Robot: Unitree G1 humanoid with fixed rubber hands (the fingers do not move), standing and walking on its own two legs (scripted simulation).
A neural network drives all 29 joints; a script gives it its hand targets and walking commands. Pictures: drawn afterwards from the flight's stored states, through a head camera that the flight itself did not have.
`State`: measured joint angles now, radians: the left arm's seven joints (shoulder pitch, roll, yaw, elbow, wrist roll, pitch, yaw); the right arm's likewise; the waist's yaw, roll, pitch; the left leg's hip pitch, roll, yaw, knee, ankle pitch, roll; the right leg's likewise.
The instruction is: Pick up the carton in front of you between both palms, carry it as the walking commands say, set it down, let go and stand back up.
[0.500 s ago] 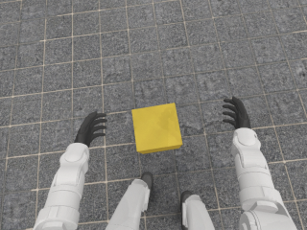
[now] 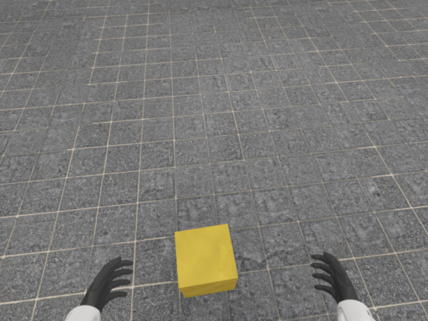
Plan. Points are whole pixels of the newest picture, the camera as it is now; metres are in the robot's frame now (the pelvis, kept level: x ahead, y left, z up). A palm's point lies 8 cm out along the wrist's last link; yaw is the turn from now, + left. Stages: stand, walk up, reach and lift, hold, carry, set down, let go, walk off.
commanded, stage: let go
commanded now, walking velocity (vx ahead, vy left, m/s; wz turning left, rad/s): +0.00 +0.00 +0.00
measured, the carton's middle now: (205, 262) +0.38 +0.08 -0.65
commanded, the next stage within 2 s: stand in 0.54 s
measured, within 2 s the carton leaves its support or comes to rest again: neither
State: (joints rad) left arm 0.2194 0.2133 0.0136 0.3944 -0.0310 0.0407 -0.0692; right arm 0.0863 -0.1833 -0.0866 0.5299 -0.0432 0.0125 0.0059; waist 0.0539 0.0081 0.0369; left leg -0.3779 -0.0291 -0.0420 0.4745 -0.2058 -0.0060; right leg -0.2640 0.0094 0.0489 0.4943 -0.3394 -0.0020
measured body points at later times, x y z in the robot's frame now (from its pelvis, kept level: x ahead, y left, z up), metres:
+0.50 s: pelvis +0.00 -0.01 +0.00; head +0.00 +0.00 +0.45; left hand +0.17 +0.24 -0.07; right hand +0.17 -0.23 -0.07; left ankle +0.02 +0.12 -0.74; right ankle -0.06 -0.12 -0.74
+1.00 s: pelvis +0.01 +0.02 +0.00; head +0.03 +0.05 +0.45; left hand +0.15 +0.30 -0.12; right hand +0.13 -0.28 -0.09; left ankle +0.02 +0.12 -0.74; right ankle -0.06 -0.12 -0.74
